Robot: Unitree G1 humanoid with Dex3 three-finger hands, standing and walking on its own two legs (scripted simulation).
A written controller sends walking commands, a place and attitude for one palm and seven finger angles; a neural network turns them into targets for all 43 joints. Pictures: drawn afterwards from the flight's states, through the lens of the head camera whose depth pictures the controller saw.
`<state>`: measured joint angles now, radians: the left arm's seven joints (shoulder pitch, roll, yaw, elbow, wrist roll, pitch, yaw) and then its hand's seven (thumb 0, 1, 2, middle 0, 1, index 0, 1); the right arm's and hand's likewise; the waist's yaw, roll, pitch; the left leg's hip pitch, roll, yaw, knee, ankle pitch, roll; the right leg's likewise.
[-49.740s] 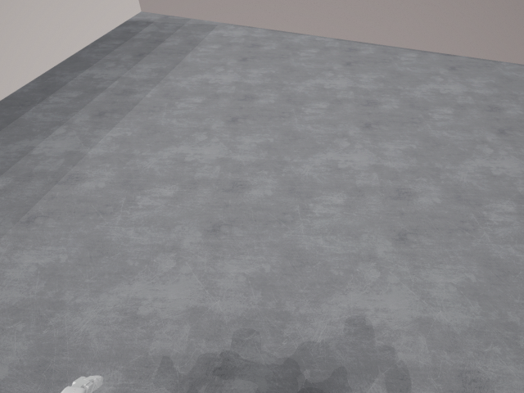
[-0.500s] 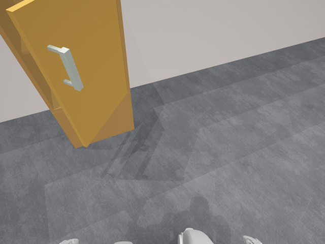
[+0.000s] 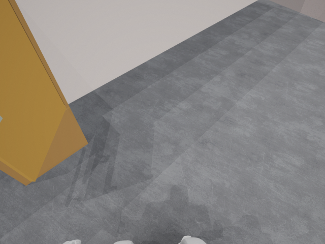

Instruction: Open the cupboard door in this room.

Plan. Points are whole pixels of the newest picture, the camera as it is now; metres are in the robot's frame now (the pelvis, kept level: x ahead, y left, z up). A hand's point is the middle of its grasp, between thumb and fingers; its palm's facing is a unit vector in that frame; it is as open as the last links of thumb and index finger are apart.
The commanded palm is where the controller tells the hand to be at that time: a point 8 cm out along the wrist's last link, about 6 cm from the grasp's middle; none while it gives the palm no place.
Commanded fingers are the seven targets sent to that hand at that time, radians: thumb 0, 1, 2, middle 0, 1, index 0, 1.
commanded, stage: walk to a spot facing it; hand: left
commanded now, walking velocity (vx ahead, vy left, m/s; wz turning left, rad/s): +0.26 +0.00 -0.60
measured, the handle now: out of the picture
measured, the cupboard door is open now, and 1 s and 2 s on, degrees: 43 43 43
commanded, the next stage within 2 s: turn to face it in 1.64 s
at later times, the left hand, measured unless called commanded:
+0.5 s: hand (122, 219) +0.20 +0.12 -0.15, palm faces -0.30 -0.93 -0.22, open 7.4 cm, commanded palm none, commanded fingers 0.00 0.90 0.90 -0.20 -0.30 -0.20 -0.30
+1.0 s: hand (183, 131) +0.50 -0.06 -0.14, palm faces -0.59 -0.78 -0.20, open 7.4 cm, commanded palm none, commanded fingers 0.00 0.90 0.90 -0.20 -0.30 -0.20 -0.30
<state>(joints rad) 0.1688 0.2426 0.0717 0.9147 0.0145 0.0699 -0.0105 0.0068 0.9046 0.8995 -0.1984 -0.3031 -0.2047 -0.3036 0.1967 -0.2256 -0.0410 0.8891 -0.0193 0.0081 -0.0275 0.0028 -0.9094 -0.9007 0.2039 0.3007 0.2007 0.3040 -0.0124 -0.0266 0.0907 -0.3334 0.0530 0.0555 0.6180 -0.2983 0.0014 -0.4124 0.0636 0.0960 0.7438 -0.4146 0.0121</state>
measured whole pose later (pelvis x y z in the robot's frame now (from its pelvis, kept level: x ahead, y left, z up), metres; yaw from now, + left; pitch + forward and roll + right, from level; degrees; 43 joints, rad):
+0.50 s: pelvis +0.09 -0.05 +0.01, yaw -18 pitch +1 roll +0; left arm 0.24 0.21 0.06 0.96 0.02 -0.02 -0.02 0.00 0.91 0.90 -0.20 -0.30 -0.20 -0.30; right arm 0.21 -0.25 -0.06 0.94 -0.02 0.01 0.02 0.01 -0.91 -0.90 0.20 0.30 0.20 0.30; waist -0.02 0.00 0.08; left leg -0.51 0.10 0.06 0.90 -0.34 -0.07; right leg -0.17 0.02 0.01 0.44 -0.29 -0.02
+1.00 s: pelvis +0.27 -0.13 +0.01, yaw -33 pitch +1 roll +1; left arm 0.06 0.21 0.07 0.94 0.03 -0.01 -0.05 0.01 0.91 0.90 -0.19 -0.30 -0.20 -0.30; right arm 0.45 -0.16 -0.03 1.07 -0.04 -0.04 0.00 0.00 -0.91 -0.90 0.21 0.30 0.20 0.30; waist -0.07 0.01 0.07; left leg -0.06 0.13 0.25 0.42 -0.36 -0.07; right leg -0.46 -0.05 -0.12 0.62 -0.22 -0.04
